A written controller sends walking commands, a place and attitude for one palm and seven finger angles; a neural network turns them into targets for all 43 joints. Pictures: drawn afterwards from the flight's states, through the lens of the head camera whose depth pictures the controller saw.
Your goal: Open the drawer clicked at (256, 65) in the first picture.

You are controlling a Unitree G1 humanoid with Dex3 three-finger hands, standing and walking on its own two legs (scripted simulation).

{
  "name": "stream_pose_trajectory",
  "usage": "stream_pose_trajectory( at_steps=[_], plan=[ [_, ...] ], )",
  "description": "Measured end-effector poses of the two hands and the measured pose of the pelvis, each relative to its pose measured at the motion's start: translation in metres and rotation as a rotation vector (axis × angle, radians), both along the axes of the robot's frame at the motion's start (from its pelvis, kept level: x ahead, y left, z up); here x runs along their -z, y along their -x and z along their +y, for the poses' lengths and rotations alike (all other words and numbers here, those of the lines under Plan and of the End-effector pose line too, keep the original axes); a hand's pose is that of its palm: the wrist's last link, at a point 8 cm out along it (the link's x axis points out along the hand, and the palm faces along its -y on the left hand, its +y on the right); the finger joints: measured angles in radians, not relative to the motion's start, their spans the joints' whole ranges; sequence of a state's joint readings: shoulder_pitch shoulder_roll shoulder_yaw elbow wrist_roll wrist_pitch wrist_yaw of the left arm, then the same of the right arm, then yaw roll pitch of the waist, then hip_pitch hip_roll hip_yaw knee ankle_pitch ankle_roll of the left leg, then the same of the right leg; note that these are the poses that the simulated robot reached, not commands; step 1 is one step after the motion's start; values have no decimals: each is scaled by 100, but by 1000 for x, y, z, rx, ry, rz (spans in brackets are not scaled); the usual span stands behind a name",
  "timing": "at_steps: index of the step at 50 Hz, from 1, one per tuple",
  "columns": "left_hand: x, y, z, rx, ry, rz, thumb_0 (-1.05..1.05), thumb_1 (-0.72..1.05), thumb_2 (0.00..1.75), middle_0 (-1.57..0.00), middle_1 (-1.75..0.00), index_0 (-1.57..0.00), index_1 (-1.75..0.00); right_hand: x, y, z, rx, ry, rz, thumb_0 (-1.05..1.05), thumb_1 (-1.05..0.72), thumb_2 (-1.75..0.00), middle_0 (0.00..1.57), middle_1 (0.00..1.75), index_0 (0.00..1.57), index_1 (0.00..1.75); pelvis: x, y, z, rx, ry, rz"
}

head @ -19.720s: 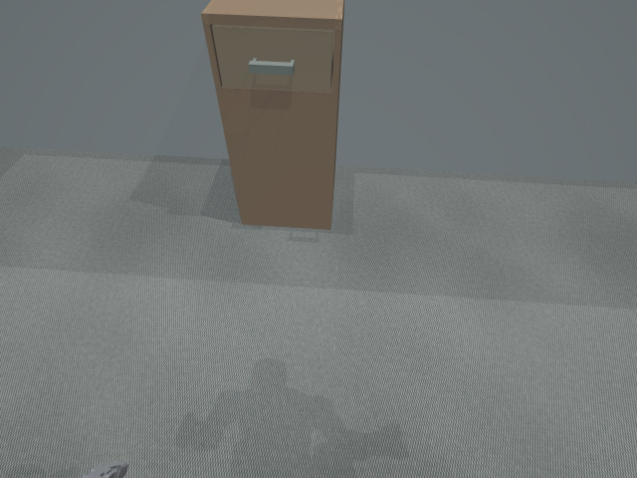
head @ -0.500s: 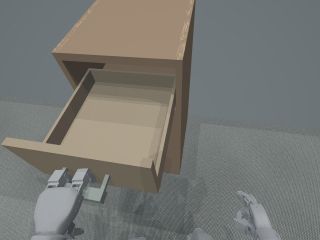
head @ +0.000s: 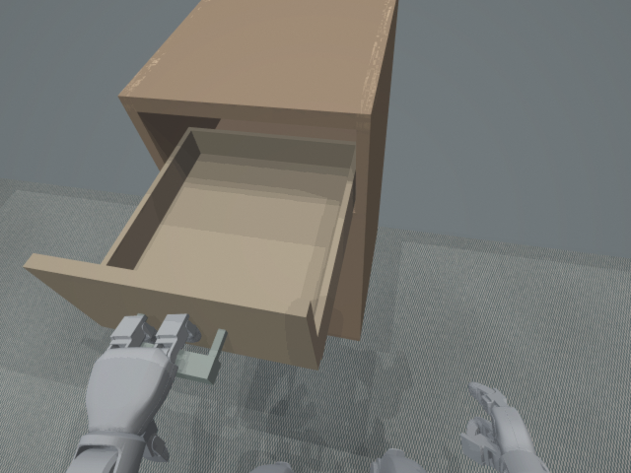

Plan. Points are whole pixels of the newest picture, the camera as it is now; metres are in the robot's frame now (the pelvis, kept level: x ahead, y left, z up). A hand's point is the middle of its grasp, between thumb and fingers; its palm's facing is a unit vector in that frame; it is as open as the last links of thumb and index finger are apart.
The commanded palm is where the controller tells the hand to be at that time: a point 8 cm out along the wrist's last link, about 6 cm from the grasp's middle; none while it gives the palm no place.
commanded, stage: lift the hand off the handle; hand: left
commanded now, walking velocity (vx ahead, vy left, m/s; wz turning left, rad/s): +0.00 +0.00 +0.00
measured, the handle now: (172, 344) +0.26 +0.22 +0.01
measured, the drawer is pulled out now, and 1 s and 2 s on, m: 0.30 0.29 0.29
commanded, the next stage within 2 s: draw the hand back to the body in 1.20 s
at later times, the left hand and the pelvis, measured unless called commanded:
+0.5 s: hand (129, 366) +0.22 +0.23 +0.06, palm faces +0.00 -0.10 -0.99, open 13.2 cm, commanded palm +0.20 +0.23 +0.14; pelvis +0.01 +0.01 +0.03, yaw -1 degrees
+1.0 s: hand (100, 318) +0.23 +0.23 +0.15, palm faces +0.12 -0.13 -0.98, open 13.7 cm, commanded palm +0.19 +0.22 +0.21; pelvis +0.03 +0.03 +0.04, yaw -1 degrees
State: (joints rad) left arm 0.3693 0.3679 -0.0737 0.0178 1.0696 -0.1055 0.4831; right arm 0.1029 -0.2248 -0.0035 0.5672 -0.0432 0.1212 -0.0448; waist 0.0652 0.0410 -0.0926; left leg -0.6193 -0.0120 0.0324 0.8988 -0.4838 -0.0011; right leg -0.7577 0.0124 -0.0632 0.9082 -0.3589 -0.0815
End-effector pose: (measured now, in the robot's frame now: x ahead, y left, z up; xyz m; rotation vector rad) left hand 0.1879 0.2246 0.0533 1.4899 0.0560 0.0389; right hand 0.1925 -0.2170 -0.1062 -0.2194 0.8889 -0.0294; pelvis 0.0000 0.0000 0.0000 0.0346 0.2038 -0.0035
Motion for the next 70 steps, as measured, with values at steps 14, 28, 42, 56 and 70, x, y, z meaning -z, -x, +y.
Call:
stream_pose_trajectory(
  at_steps=[14, 28, 42, 56, 70],
  plan=[
    [-33, -5, 7, 26, 5, 1, 0, -49, 30, -37, -121, -39, -122, -22, 1, -4, 22, 18, -37, 1, -91, -89, 20, 30, 21, 30, -16, -4, 5, 8, 7, -57],
    [-67, -7, 13, 12, 22, -9, 0, -49, 30, -32, -120, -45, -123, -38, -19, 13, -22, -5, -69, 1, -91, -89, 20, 30, 20, 30, -28, -16, 15, 11, 17, -99],
    [-118, -10, 11, 21, 53, -91, 0, -49, 30, -32, -120, -42, -124, -56, -43, 39, -81, -59, -117, 1, -91, -89, 20, 30, 21, 30, -38, -28, 26, 16, 32, -137],
    [-160, -20, 4, 51, 55, -122, 0, -49, 30, -32, -120, -33, -121, -72, -53, 47, -102, -106, -144, 1, -91, -89, 20, 30, 20, 30, -45, -36, 29, 27, 43, -173],
    [-159, -9, 12, 32, 43, -78, 0, -49, 30, -32, -120, -32, -120, -73, -49, 34, -103, -73, -125, 1, -91, -89, 20, 30, 20, 30, -46, -36, 24, 27, 46, -175]
  ],
)
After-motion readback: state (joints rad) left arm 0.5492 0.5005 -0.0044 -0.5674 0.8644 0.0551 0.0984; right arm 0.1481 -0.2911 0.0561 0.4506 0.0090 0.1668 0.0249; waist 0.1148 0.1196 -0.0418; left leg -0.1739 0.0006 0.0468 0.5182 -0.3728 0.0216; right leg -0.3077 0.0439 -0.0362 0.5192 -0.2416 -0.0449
